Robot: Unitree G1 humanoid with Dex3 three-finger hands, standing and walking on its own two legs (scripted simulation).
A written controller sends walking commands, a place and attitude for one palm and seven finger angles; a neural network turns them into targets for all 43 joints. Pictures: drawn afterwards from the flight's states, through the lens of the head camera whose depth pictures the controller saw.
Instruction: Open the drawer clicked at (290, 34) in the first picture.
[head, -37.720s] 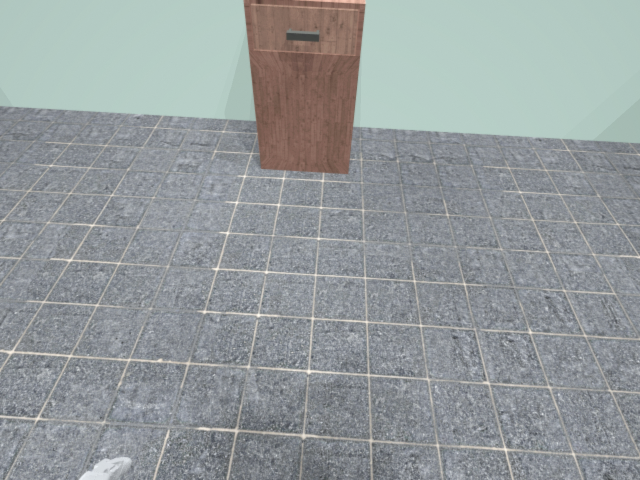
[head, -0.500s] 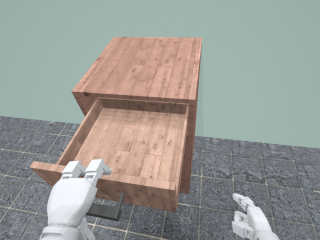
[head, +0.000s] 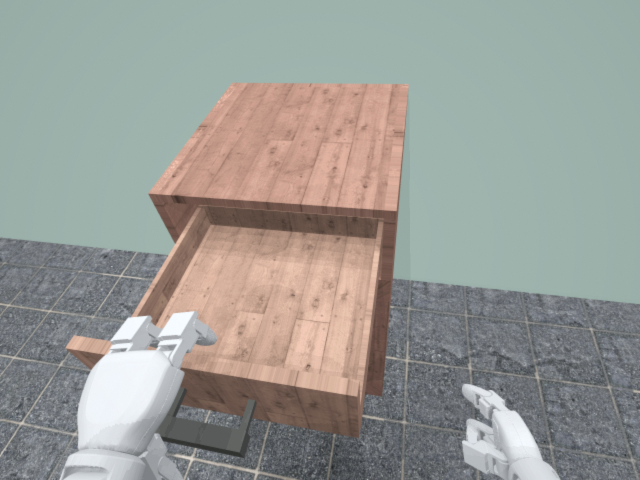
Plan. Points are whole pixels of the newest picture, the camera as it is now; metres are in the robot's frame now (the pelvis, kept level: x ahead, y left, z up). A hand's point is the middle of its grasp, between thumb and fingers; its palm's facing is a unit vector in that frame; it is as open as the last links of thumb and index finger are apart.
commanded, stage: lift the hand off the handle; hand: left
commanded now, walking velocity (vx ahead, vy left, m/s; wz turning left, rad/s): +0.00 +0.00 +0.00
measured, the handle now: (208, 418) +0.21 +0.20 -0.06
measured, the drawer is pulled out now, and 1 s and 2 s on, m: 0.30 0.30 0.30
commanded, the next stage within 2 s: draw the hand back to the body in 0.04 s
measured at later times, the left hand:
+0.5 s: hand (125, 401) +0.17 +0.23 +0.09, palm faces +0.08 -0.16 -0.98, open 13.8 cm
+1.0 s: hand (91, 375) +0.17 +0.23 +0.16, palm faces +0.33 -0.89 -0.33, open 13.1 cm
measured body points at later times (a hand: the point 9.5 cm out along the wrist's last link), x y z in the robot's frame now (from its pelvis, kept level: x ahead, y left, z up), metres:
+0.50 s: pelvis -0.01 +0.01 +0.00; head -0.01 -0.02 +0.45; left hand +0.16 +0.23 +0.15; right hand +0.21 -0.18 -0.08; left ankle -0.03 +0.10 -0.71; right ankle -0.02 -0.07 -0.71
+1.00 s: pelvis +0.00 +0.02 +0.02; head -0.01 +0.02 +0.47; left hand +0.14 +0.27 +0.18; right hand +0.20 -0.16 -0.06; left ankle -0.03 +0.10 -0.71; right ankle -0.02 -0.07 -0.71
